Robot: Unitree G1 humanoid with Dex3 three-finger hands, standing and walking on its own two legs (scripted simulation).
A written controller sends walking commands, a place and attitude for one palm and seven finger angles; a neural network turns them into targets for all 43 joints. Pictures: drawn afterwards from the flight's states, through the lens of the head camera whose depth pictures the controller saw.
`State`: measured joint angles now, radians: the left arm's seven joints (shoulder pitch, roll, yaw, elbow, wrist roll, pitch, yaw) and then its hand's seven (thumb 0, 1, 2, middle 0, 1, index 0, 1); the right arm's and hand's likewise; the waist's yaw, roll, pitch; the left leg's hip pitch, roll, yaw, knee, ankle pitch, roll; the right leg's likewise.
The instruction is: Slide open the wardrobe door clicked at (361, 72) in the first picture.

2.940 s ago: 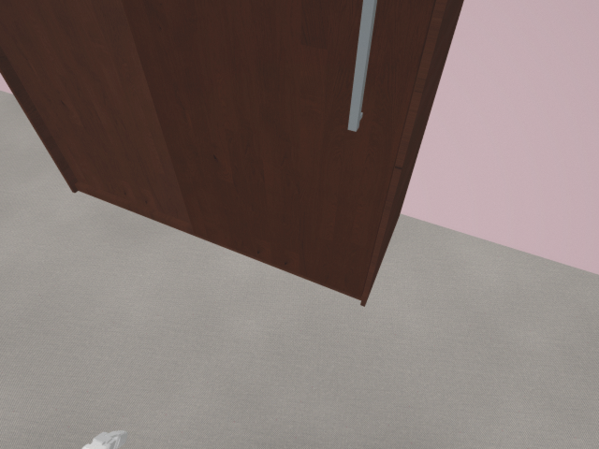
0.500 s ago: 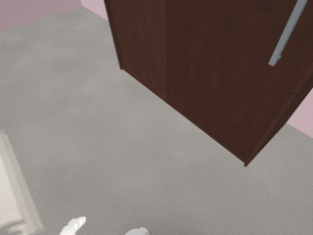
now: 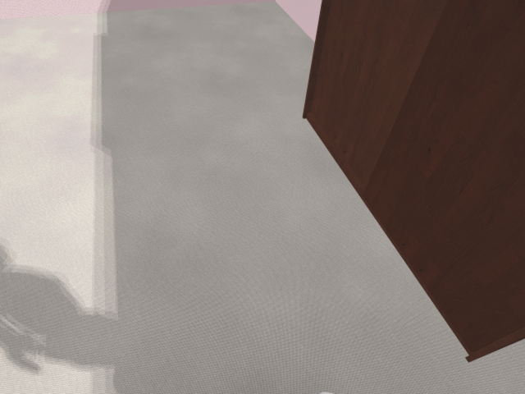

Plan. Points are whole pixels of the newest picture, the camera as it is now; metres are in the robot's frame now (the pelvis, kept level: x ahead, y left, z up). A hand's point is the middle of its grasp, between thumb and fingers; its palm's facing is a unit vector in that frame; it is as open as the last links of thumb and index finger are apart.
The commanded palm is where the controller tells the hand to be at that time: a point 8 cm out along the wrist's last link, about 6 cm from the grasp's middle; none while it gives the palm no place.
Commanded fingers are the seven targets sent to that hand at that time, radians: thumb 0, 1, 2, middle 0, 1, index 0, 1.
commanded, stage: walk to a spot facing it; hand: right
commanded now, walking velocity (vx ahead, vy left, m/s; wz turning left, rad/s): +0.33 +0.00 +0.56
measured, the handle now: out of the picture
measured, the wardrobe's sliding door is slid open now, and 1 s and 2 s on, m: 0.00 0.00 0.00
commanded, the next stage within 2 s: turn to face it in 0.78 s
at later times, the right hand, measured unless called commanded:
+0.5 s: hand (389, 339) +0.27 -0.23 -0.16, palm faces -0.23 +0.96 -0.17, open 7.4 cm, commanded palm none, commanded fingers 0.00 -0.90 -0.90 0.20 0.30 0.20 0.30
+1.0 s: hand (285, 227) +0.51 -0.02 -0.16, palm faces -0.53 +0.82 -0.21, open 7.3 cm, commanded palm none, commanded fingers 0.00 -0.90 -0.90 0.20 0.30 0.20 0.30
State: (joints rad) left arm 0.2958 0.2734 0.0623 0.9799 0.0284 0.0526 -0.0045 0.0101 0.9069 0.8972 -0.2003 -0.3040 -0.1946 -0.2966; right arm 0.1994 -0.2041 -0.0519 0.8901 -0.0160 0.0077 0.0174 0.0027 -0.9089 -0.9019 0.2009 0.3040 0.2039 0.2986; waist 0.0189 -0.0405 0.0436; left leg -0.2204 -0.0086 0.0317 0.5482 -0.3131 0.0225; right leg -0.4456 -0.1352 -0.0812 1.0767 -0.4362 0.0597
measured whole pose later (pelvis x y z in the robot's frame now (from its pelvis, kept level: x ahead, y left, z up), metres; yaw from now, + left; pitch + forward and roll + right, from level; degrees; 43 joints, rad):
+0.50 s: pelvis +0.16 -0.05 +0.01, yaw +18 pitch -1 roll +2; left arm 0.34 0.14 0.02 0.98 0.02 -0.07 0.03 0.00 0.91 0.90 -0.20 -0.30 -0.20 -0.30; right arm 0.25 -0.24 -0.11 0.95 -0.03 0.04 0.05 0.01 -0.91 -0.90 0.20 0.30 0.20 0.30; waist -0.01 0.04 0.02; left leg -0.58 0.07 0.05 1.19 -0.21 -0.02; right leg -0.14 -0.11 -0.26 0.42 -0.26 -0.01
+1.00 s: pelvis +0.32 +0.08 +0.00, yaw +32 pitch -1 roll +1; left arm 0.23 0.20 0.05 0.96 0.02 -0.01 0.02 0.01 0.91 0.90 -0.20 -0.30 -0.19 -0.30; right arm 0.15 -0.18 -0.06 0.96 -0.01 -0.02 -0.01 0.00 -0.92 -0.90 0.20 0.30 0.20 0.30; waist 0.05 -0.01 0.08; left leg -0.30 -0.03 0.09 0.53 -0.23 0.07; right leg -0.55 -0.17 -0.06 1.18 -0.33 0.07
